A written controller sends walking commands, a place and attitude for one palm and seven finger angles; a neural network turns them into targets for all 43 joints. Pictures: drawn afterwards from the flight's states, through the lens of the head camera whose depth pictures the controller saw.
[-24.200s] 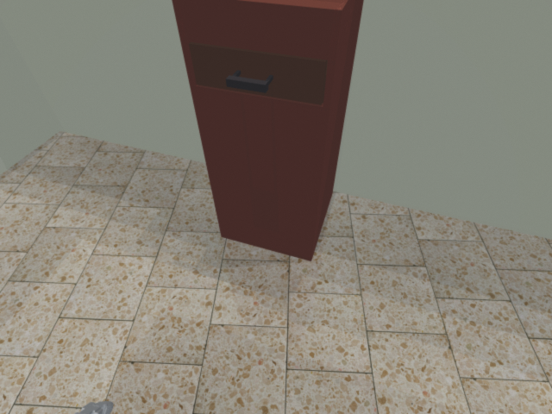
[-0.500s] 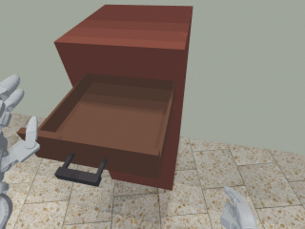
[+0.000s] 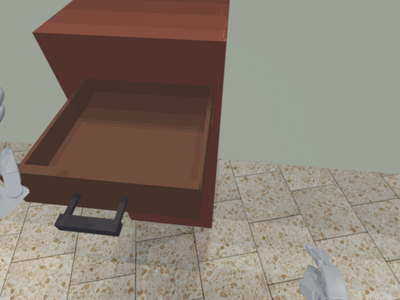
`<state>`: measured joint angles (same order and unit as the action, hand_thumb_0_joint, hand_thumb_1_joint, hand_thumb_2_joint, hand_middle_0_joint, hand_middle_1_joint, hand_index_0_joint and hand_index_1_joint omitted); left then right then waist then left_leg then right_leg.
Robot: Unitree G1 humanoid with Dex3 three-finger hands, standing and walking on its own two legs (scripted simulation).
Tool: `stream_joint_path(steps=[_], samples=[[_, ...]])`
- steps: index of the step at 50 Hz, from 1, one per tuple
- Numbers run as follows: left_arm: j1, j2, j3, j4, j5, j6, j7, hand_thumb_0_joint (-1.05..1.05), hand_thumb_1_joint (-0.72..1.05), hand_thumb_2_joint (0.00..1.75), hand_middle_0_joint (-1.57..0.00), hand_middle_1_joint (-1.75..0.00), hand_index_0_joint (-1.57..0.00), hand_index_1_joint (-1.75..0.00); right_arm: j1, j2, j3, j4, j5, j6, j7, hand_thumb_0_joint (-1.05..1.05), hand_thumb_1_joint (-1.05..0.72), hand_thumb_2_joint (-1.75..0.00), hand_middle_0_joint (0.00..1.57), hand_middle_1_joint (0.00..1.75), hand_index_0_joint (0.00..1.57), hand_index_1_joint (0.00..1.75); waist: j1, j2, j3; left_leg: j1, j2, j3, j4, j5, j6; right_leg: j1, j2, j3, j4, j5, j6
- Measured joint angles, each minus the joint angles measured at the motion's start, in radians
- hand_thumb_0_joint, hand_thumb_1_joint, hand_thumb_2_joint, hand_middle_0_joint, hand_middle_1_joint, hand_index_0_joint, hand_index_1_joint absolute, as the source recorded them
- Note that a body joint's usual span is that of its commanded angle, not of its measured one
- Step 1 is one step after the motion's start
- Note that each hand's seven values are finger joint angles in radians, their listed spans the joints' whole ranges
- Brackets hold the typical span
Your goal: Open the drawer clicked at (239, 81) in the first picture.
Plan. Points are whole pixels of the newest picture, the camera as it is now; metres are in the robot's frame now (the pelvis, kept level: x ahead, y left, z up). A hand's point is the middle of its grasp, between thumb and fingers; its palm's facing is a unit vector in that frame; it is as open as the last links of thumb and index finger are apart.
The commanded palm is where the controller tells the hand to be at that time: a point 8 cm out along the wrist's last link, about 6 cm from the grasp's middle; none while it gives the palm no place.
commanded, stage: step back with the hand held close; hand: left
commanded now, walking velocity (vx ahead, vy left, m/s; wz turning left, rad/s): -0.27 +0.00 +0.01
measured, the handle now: (94, 213) +0.26 +0.22 +0.05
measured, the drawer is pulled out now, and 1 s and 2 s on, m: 0.30 0.30 0.30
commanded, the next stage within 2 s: stop stepping back and stand still in 0.74 s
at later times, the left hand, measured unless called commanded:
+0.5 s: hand out of the picture +0.11 +0.23 +0.24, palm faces +0.49 -0.77 -0.41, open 7.4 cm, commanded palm +0.04 +0.28 +0.24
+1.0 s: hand out of the picture -0.03 +0.24 +0.23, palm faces +0.42 -0.77 -0.48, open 7.4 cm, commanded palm -0.10 +0.30 +0.24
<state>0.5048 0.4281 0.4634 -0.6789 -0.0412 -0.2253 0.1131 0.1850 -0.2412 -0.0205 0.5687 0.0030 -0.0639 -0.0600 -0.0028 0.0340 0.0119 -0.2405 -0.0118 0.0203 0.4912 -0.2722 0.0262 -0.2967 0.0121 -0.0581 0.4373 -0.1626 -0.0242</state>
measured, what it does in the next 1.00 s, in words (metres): walks backwards: right foot, then left foot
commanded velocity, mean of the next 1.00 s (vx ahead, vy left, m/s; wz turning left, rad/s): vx -0.20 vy -0.01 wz -0.02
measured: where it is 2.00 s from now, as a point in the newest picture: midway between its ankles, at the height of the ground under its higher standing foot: outside the picture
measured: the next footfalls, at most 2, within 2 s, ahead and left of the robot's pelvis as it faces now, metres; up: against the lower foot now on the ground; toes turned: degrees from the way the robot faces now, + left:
right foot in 0.72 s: -0.08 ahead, -0.11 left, +0.00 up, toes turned +1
left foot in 0.94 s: -0.19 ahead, +0.12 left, +0.00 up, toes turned +5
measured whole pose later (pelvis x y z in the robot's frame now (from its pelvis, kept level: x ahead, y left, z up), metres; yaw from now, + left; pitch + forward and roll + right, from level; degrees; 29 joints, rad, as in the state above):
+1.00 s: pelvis -0.22 +0.02 -0.01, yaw +1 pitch +0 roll -1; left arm 0.52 0.48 0.51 -0.79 -0.03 -0.26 0.14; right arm 0.22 -0.19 -0.01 0.56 0.00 -0.11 -0.06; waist -0.03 -0.05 0.02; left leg -0.34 0.02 0.03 0.58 -0.25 0.02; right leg -0.45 0.01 0.01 0.69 -0.32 0.01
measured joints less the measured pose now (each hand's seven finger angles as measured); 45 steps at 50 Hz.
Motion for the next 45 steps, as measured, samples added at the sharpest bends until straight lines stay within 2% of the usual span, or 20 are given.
stream_joint_path(steps=[5, 9, 14, 17, 19, 22, 24, 26, 27, 29, 31, 33, 35, 36, 38, 40, 42, 44, 45], samples=[[0.054, 0.040, 0.033, -0.056, 0.003, -0.002, 0.019, 0.01, 0.89, 0.90, -0.22, -0.30, -0.21, -0.30, 0.022, 0.007, -0.018, -0.028, -0.009, 0.012, -0.008, 0.01, -0.90, -0.90, 0.20, 0.30, 0.20, 0.30, -0.022, -0.028, 0.002, -0.060, -0.016, 0.005, 0.058, -0.008, 0.008, -0.066, -0.019, 0.004, 0.074, -0.016, 0.007], [0.062, 0.051, 0.060, -0.074, 0.004, -0.012, 0.036, 0.01, 0.89, 0.90, -0.22, -0.30, -0.21, -0.30, 0.038, 0.023, -0.014, -0.027, -0.021, 0.002, -0.014, 0.01, -0.90, -0.90, 0.20, 0.30, 0.20, 0.30, -0.019, -0.048, -0.002, -0.096, -0.024, 0.013, 0.106, -0.016, 0.013, -0.110, -0.028, 0.011, 0.134, -0.028, 0.009], [0.002, 0.028, 0.068, -0.041, 0.015, -0.025, 0.060, 0.01, 0.89, 0.90, -0.22, -0.30, -0.21, -0.30, 0.062, 0.054, 0.002, -0.001, -0.044, -0.037, -0.025, 0.01, -0.90, -0.90, 0.20, 0.30, 0.20, 0.30, -0.012, -0.058, -0.015, -0.128, -0.033, 0.010, 0.154, -0.017, 0.014, -0.118, -0.016, 0.055, 0.246, -0.141, 0.012], [-0.043, -0.009, 0.059, -0.017, 0.018, -0.025, 0.068, 0.01, 0.89, 0.90, -0.21, -0.30, -0.21, -0.30, 0.057, 0.059, 0.013, 0.022, -0.038, -0.045, -0.015, 0.01, -0.90, -0.90, 0.20, 0.30, 0.20, 0.30, -0.009, -0.034, -0.014, -0.151, -0.013, -0.004, 0.187, -0.018, 0.002, -0.116, 0.003, 0.042, 0.227, -0.075, 0.000], [-0.071, -0.027, 0.038, -0.010, 0.015, -0.023, 0.058, 0.01, 0.89, 0.90, -0.21, -0.30, -0.21, -0.30, 0.054, 0.054, 0.014, 0.034, -0.016, -0.039, -0.001, 0.01, -0.90, -0.90, 0.21, 0.30, 0.20, 0.30, -0.009, -0.024, -0.017, -0.180, -0.011, -0.017, 0.261, -0.104, -0.011, -0.117, 0.006, 0.032, 0.214, -0.072, -0.007], [-0.091, -0.031, 0.015, -0.011, 0.014, -0.024, 0.040, 0.01, 0.89, 0.90, -0.21, -0.30, -0.21, -0.30, 0.044, 0.049, 0.015, 0.048, 0.000, -0.019, 0.013, 0.01, -0.90, -0.90, 0.21, 0.30, 0.20, 0.30, -0.013, -0.044, -0.013, -0.188, -0.007, -0.008, 0.383, -0.168, -0.019, -0.108, -0.008, 0.031, 0.175, -0.040, -0.007], [-0.079, -0.019, 0.018, -0.016, 0.015, -0.026, 0.032, 0.01, 0.89, 0.90, -0.21, -0.30, -0.21, -0.30, 0.042, 0.047, 0.020, 0.037, 0.003, -0.012, 0.013, 0.01, -0.90, -0.90, 0.21, 0.30, 0.20, 0.30, -0.019, -0.063, -0.013, -0.142, 0.009, 0.005, 0.323, -0.167, -0.019, -0.108, -0.019, 0.035, 0.145, -0.009, -0.002], [-0.058, -0.004, 0.024, -0.027, 0.014, -0.029, 0.029, 0.01, 0.89, 0.90, -0.21, -0.30, -0.21, -0.30, 0.044, 0.034, 0.021, 0.017, 0.002, -0.018, 0.011, 0.01, -0.90, -0.90, 0.21, 0.30, 0.20, 0.30, -0.026, -0.065, -0.019, -0.075, 0.029, 0.009, 0.173, -0.135, -0.013, -0.121, -0.021, 0.031, 0.123, 0.018, 0.006], [-0.052, 0.006, 0.028, -0.033, 0.013, -0.032, 0.028, 0.01, 0.89, 0.90, -0.21, -0.30, -0.21, -0.30, 0.042, 0.026, 0.017, 0.008, -0.001, -0.025, 0.008, 0.01, -0.90, -0.90, 0.21, 0.30, 0.20, 0.30, -0.030, -0.062, -0.018, -0.065, 0.035, 0.007, 0.112, -0.076, -0.008, -0.134, -0.023, 0.024, 0.120, 0.029, 0.011], [-0.042, 0.023, 0.043, -0.038, 0.011, -0.042, 0.028, 0.01, 0.89, 0.90, -0.21, -0.30, -0.21, -0.30, 0.031, 0.025, 0.009, 0.006, -0.005, -0.038, 0.005, 0.01, -0.90, -0.90, 0.21, 0.30, 0.20, 0.30, -0.022, -0.074, 0.001, -0.087, 0.030, 0.014, 0.114, -0.007, -0.018, -0.160, -0.020, 0.046, 0.159, -0.029, 0.026], [-0.022, 0.029, 0.064, -0.042, 0.008, -0.045, 0.032, 0.01, 0.89, 0.90, -0.22, -0.30, -0.21, -0.30, 0.034, 0.033, 0.001, 0.003, -0.011, -0.055, 0.005, 0.01, -0.90, -0.90, 0.20, 0.30, 0.20, 0.30, -0.014, -0.067, -0.001, -0.105, 0.038, 0.015, 0.118, 0.006, -0.024, -0.181, 0.002, 0.059, 0.275, -0.131, 0.033], [-0.013, 0.030, 0.077, -0.048, 0.003, -0.043, 0.035, 0.01, 0.89, 0.90, -0.22, -0.30, -0.21, -0.30, 0.040, 0.044, -0.003, 0.010, -0.012, -0.078, 0.010, 0.01, -0.90, -0.90, 0.20, 0.30, 0.20, 0.30, -0.004, -0.056, -0.008, -0.118, 0.052, 0.011, 0.112, 0.018, -0.027, -0.159, 0.018, 0.057, 0.329, -0.181, 0.037], [-0.019, 0.024, 0.080, -0.047, 0.002, -0.041, 0.036, 0.01, 0.89, 0.90, -0.21, -0.30, -0.21, -0.30, 0.039, 0.051, 0.001, 0.019, -0.007, -0.092, 0.021, 0.01, -0.90, -0.90, 0.20, 0.30, 0.20, 0.30, 0.012, -0.049, -0.013, -0.131, 0.064, 0.015, 0.113, 0.030, -0.032, -0.095, 0.016, 0.040, 0.277, -0.162, 0.038], [-0.027, 0.024, 0.081, -0.046, 0.004, -0.040, 0.036, 0.01, 0.89, 0.90, -0.21, -0.30, -0.21, -0.30, 0.036, 0.054, 0.007, 0.021, -0.005, -0.094, 0.026, 0.01, -0.90, -0.90, 0.20, 0.30, 0.20, 0.30, 0.020, -0.053, -0.016, -0.144, 0.065, 0.021, 0.122, 0.033, -0.036, -0.058, 0.007, 0.041, 0.227, -0.101, 0.035], [-0.062, 0.007, 0.068, -0.037, 0.007, -0.043, 0.031, 0.01, 0.89, 0.90, -0.21, -0.30, -0.21, -0.30, 0.009, 0.051, 0.016, 0.028, -0.002, -0.089, 0.033, 0.01, -0.90, -0.90, 0.20, 0.30, 0.20, 0.30, 0.033, -0.047, -0.010, -0.183, 0.076, 0.027, 0.152, 0.031, -0.042, -0.051, 0.019, 0.051, 0.171, -0.123, 0.002], [-0.102, -0.013, 0.032, -0.021, 0.008, -0.039, 0.025, 0.01, 0.89, 0.90, -0.21, -0.30, -0.21, -0.30, -0.021, 0.046, 0.012, 0.041, 0.006, -0.073, 0.037, 0.01, -0.90, -0.90, 0.21, 0.30, 0.20, 0.30, 0.021, -0.033, 0.012, -0.226, 0.061, -0.003, 0.241, -0.060, -0.046, -0.067, 0.022, 0.042, 0.160, -0.096, -0.001], [-0.105, -0.005, 0.017, -0.025, 0.013, -0.026, 0.018, 0.01, 0.89, 0.90, -0.21, -0.30, -0.21, -0.30, -0.037, 0.050, 0.009, 0.043, 0.010, -0.051, 0.037, 0.01, -0.90, -0.90, 0.21, 0.30, 0.20, 0.30, 0.008, -0.051, 0.023, -0.253, 0.032, -0.012, 0.362, -0.130, -0.049, -0.077, 0.005, 0.046, 0.136, -0.052, 0.006], [-0.067, 0.014, 0.024, -0.047, 0.013, -0.019, 0.015, 0.01, 0.89, 0.90, -0.21, -0.30, -0.21, -0.30, -0.035, 0.059, 0.013, 0.026, 0.010, -0.031, 0.033, 0.01, -0.90, -0.90, 0.21, 0.30, 0.20, 0.30, -0.008, -0.079, 0.023, -0.229, 0.020, 0.006, 0.372, -0.151, -0.047, -0.087, -0.012, 0.058, 0.110, -0.017, 0.011], [-0.041, 0.022, 0.030, -0.062, 0.013, -0.018, 0.014, 0.01, 0.89, 0.90, -0.21, -0.30, -0.21, -0.30, -0.027, 0.061, 0.017, 0.013, 0.008, -0.025, 0.029, 0.01, -0.90, -0.90, 0.21, 0.30, 0.20, 0.30, -0.016, -0.089, 0.018, -0.197, 0.019, 0.014, 0.324, -0.140, -0.042, -0.093, -0.017, 0.063, 0.099, -0.003, 0.015]])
